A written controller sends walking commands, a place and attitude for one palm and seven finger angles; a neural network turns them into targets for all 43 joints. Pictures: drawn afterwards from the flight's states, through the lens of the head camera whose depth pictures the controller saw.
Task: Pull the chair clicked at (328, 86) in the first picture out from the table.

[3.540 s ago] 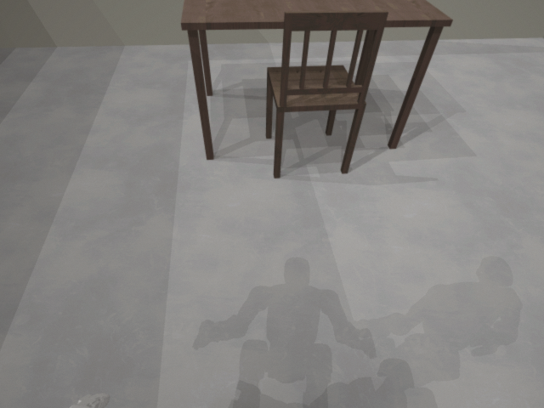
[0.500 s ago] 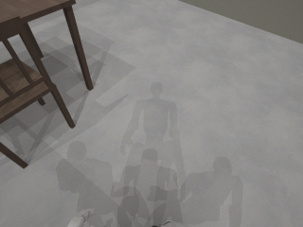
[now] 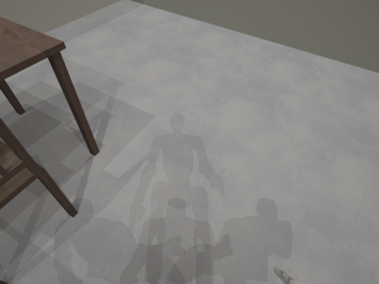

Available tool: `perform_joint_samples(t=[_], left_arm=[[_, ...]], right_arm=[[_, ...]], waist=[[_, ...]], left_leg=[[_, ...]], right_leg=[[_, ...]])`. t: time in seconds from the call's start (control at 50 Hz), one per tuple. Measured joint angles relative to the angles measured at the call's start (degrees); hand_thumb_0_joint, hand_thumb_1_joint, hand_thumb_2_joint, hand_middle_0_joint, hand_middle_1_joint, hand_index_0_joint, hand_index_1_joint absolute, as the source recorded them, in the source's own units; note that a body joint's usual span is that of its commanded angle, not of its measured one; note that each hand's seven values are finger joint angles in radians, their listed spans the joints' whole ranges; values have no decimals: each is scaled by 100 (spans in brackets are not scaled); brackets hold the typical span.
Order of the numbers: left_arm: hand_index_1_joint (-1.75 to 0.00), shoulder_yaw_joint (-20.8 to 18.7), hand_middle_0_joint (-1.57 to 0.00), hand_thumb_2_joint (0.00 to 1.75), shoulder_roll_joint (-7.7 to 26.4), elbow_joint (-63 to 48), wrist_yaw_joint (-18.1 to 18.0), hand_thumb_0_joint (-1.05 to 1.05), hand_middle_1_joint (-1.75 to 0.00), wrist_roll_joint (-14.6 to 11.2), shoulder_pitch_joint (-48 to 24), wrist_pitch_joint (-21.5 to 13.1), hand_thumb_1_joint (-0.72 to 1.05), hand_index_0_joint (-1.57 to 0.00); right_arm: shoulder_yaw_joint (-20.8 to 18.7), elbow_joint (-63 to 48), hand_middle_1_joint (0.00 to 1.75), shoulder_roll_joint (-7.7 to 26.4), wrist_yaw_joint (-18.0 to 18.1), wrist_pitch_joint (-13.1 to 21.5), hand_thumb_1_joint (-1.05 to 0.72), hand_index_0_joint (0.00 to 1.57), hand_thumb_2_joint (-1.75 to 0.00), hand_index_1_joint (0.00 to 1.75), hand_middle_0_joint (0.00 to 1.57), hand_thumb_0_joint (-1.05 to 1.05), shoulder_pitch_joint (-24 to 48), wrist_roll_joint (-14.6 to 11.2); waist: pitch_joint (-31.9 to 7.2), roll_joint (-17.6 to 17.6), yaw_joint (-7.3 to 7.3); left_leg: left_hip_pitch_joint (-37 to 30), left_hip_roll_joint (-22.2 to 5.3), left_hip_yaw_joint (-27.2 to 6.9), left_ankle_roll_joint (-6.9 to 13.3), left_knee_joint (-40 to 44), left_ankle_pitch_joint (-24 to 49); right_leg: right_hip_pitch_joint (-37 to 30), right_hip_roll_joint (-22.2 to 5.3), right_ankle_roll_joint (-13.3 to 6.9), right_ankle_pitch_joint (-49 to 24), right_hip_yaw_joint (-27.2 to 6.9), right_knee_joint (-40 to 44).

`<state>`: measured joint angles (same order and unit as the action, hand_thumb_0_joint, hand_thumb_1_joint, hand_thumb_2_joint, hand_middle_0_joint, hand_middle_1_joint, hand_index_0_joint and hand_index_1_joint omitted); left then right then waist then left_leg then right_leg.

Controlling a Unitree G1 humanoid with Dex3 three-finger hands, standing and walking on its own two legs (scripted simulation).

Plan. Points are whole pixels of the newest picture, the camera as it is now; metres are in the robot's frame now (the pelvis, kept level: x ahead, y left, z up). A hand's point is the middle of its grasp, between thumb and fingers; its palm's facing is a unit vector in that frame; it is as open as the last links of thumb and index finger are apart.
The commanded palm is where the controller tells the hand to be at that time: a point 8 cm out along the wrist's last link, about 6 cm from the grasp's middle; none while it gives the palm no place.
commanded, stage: walk to a spot facing it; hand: left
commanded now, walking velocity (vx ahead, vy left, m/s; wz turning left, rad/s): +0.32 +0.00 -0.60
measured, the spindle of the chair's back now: out of the picture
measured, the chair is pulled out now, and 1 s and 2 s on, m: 0.00 0.00 0.00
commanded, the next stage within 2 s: turn to face it in 0.30 s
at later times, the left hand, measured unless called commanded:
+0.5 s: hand (165, 204) +0.34 +0.10 -0.15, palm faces -0.25 -0.93 -0.27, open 7.4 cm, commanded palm none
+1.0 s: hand (152, 200) +0.36 +0.14 -0.16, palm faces +0.02 -0.98 -0.21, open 7.4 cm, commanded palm none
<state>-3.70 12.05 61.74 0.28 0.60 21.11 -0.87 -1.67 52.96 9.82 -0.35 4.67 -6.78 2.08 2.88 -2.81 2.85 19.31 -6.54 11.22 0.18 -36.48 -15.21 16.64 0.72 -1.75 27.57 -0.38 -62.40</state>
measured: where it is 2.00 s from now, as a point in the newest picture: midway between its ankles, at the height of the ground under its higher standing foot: outside the picture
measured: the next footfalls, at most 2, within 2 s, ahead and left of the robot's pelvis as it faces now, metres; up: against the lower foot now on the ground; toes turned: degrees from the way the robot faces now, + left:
right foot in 0.36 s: +0.27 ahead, -0.17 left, +0.00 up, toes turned -21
left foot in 0.80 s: +0.36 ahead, +0.03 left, +0.00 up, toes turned +4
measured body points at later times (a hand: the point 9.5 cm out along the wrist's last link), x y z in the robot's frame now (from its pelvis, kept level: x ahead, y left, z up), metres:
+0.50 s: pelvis +0.19 -0.07 +0.00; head +0.23 -0.10 +0.44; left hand +0.36 +0.15 -0.13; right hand +0.13 -0.31 -0.16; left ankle +0.14 +0.11 -0.62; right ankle +0.23 -0.15 -0.72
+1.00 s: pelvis +0.28 -0.06 +0.01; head +0.33 -0.03 +0.46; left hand +0.36 +0.19 -0.15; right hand +0.32 -0.30 -0.13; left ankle +0.32 +0.03 -0.72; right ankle +0.23 -0.20 -0.65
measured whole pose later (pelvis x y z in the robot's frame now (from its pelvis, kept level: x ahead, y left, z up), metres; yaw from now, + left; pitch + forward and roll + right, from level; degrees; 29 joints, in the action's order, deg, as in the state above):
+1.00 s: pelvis +0.28 -0.06 +0.01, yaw -1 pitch +1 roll -2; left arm -4.2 12.6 55.2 -1.1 0.7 9.4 2.7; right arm -2.5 54.6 9.5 0.3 -0.7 -12.9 1.3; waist 4.6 -1.3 -0.9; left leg 19.6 -1.2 5.1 3.4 -30.8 -12.6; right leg 26.9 -4.2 4.4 25.4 2.6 -62.8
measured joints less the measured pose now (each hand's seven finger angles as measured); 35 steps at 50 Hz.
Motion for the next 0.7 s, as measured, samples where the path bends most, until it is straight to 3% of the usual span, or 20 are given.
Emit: perform_joint_samples(t=[0.04,0.08,0.14,0.22,0.32,0.36,0.38,0.42,0.44,0.48,0.58,0.7], left_arm=[[-29,-39,-20,90,2,-22,54,0,-30,39,-114,92,91,-19],[-29,-74,-20,90,1,-167,96,1,-30,69,-282,157,91,-19],[-29,-118,-20,90,-44,-444,144,1,-30,81,-521,220,91,-19],[-29,-143,-20,90,-93,-701,204,0,-30,98,-864,274,91,-19],[-29,-133,-19,90,-56,-870,228,0,-30,106,-1178,219,91,-19],[-29,-114,-20,90,19,-942,237,0,-30,110,-1232,111,91,-19],[-29,-115,-20,90,47,-958,219,0,-30,117,-1279,14,91,-19],[-29,-86,-20,90,66,-979,147,0,-30,51,-1373,-107,91,-19],[-29,-61,-20,90,60,-978,105,0,-30,29,-1391,-126,91,-19],[-29,-5,-20,90,24,-926,21,0,-30,11,-1369,-123,91,-20],[-29,169,-20,90,-187,-649,-101,0,-30,46,-1238,-94,91,-20],[-29,202,-20,89,-293,-588,-157,0,-30,49,-1289,-22,93,-20]], right_arm=[[22,13,30,-102,33,13,-91,20,-90,30,20,0,-168,-14],[26,111,30,-182,64,1,-91,20,-90,30,20,0,-373,-27],[-135,247,30,-99,159,-32,-95,20,-90,30,21,-2,-639,-80],[-212,421,30,93,120,-132,-95,20,-90,30,20,-2,-937,-50],[-290,514,30,235,59,-239,-93,20,-90,30,20,-1,-1231,-26],[-295,532,30,265,35,-287,-92,20,-90,30,20,0,-1385,-36],[-291,556,30,281,11,-337,-92,20,-90,30,20,0,-1402,-60],[-266,566,30,312,15,-477,-92,20,-90,30,20,0,-1234,-117],[-255,554,30,319,34,-507,-91,20,-90,30,20,0,-1117,-134],[-223,503,30,314,65,-503,-91,19,-90,30,20,0,-892,-133],[-117,359,30,207,108,-479,-91,19,-90,30,20,0,-610,-101],[-69,464,30,-21,98,-595,-93,19,-90,30,20,0,-716,-131]], waist=[[-13,-3,-66],[-10,9,-80],[-18,52,-89],[42,144,-176],[198,289,-393],[235,347,-441],[272,394,-408],[423,428,-394],[486,434,-401],[513,445,-412],[211,505,-535],[-78,417,-502]], left_leg=[[-345,-29,118,-71,254,-72],[-652,-48,228,-91,549,-60],[-1040,-73,441,-119,918,-90],[-1477,-122,725,-245,1212,-227],[-1896,-338,1106,-566,993,-739],[-1872,-575,1159,-671,363,-1132],[-1637,-759,1004,-582,-342,-1228],[-801,-654,103,-468,-2207,-1503],[-409,-520,-240,-420,-2923,-1448],[235,-343,-599,-362,-3658,-1074],[1037,-168,-802,-339,-3022,-445],[779,-17,-595,-344,-1455,-386]], right_leg=[[544,-149,61,-317,177,-738],[1010,-329,132,-646,294,-889],[1524,-581,236,-1054,369,-492],[1734,-794,343,-1489,516,690],[1420,-664,263,-1554,753,2042],[1042,-481,127,-1542,887,2545],[1048,-375,-70,-1571,908,2450],[1116,-266,-303,-1356,859,2057],[1031,-224,-343,-1297,835,2072],[768,-138,-287,-1350,788,2364],[106,-37,-286,-1510,847,3214],[-458,-118,-182,-1265,1245,3467]])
